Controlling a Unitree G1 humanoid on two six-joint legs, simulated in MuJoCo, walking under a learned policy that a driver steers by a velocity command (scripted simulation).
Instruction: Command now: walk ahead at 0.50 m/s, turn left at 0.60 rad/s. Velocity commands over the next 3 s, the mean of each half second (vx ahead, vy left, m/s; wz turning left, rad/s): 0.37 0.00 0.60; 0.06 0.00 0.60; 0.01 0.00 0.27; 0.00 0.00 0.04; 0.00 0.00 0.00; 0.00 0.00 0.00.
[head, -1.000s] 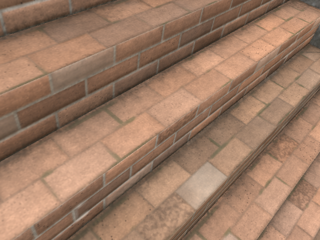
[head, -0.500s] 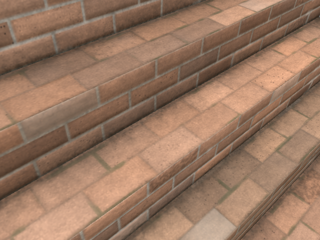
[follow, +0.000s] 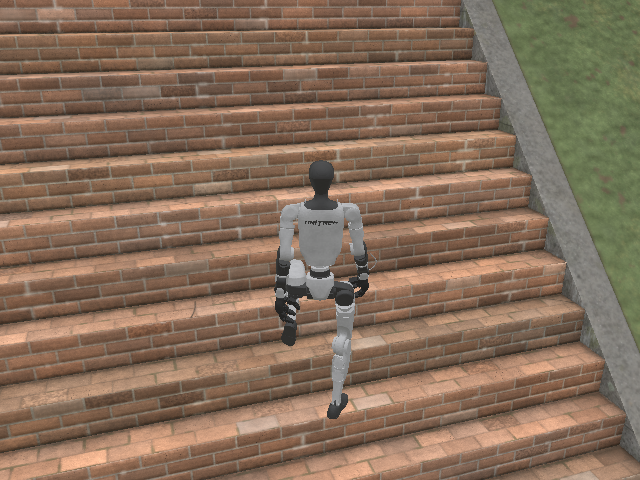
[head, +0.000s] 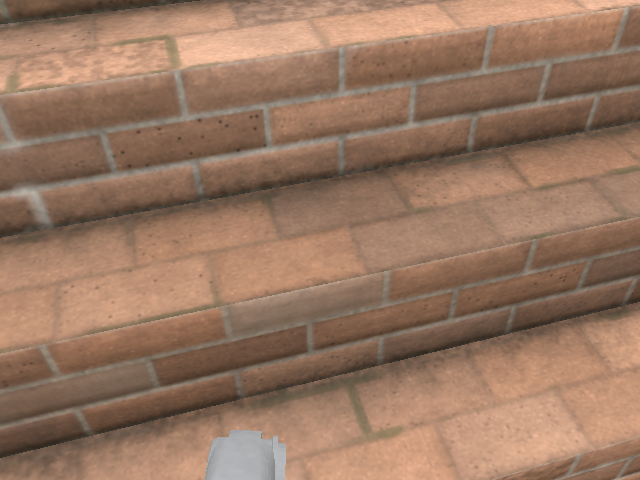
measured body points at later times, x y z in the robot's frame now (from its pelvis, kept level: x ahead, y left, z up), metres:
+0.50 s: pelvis +0.15 +0.07 +0.18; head +0.14 +0.07 +0.63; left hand +0.31 +0.32 +0.12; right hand +0.23 -0.13 +0.03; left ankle +0.10 +0.13 -0.52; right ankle +0.23 -0.04 -0.29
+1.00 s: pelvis +0.26 +0.07 +0.37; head +0.26 +0.07 +0.82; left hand +0.24 +0.34 +0.25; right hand +0.53 -0.07 +0.26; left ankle +0.18 +0.19 -0.16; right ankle +0.37 -0.01 -0.30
